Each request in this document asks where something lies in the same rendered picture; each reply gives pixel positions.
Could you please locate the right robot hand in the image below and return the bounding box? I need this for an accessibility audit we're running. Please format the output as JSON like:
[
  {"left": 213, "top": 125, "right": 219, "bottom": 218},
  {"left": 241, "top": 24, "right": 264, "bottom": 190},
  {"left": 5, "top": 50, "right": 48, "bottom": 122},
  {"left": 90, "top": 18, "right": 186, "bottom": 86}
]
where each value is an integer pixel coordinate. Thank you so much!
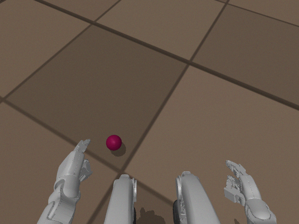
[{"left": 224, "top": 160, "right": 262, "bottom": 206}]

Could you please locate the ball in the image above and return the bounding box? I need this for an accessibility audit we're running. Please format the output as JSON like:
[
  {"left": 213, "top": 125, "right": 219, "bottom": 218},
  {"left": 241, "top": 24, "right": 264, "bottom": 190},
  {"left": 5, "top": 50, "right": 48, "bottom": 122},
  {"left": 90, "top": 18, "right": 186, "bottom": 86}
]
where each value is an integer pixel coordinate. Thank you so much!
[{"left": 106, "top": 135, "right": 122, "bottom": 151}]

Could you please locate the left robot arm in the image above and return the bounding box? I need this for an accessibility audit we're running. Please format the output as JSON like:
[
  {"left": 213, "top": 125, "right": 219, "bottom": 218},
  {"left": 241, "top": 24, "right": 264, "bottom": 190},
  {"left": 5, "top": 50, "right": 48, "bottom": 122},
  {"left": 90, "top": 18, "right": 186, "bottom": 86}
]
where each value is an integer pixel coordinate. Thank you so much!
[{"left": 37, "top": 175, "right": 81, "bottom": 224}]

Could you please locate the left robot hand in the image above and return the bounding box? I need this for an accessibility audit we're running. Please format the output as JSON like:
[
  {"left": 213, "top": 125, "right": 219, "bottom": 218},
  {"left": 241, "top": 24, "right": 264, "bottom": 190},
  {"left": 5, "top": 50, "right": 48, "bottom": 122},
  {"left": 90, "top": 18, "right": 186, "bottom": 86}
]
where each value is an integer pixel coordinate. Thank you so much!
[{"left": 56, "top": 139, "right": 93, "bottom": 182}]

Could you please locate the right robot arm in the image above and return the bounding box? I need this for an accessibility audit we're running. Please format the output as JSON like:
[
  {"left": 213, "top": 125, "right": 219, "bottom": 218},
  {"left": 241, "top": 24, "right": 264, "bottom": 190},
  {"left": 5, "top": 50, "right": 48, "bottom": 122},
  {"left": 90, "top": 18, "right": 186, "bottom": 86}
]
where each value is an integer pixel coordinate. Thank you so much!
[{"left": 244, "top": 199, "right": 277, "bottom": 224}]

